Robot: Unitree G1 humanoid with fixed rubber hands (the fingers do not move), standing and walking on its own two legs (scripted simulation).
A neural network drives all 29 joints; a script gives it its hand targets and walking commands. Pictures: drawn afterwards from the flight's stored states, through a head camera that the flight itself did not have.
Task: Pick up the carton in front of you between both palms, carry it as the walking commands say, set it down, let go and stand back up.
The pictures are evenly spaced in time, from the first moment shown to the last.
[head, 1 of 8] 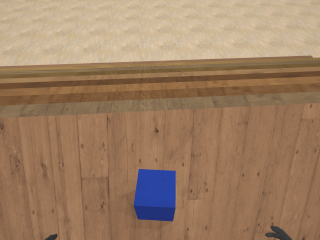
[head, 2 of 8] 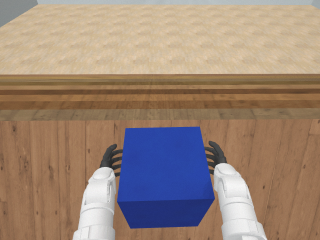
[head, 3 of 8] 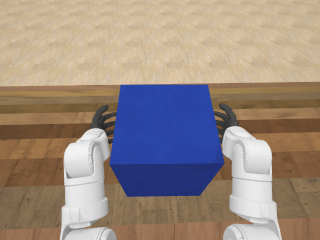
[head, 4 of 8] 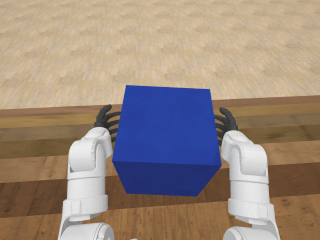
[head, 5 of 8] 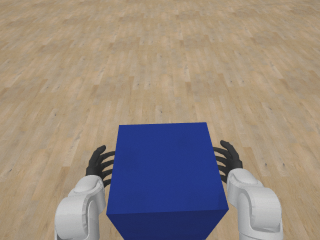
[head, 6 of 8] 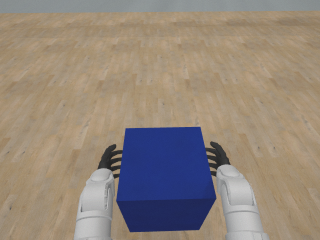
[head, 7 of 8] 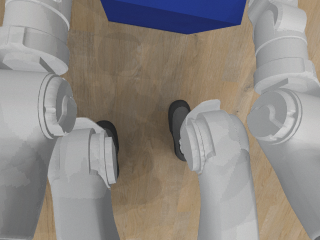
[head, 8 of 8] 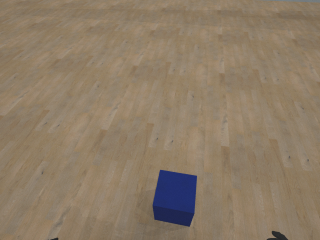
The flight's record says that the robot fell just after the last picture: no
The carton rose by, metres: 0.69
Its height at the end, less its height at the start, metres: -1.28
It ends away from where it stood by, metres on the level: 5.99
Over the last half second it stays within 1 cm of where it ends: yes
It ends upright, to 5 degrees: yes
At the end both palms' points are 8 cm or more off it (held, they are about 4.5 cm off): yes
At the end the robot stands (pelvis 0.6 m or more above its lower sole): yes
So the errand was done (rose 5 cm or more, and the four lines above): yes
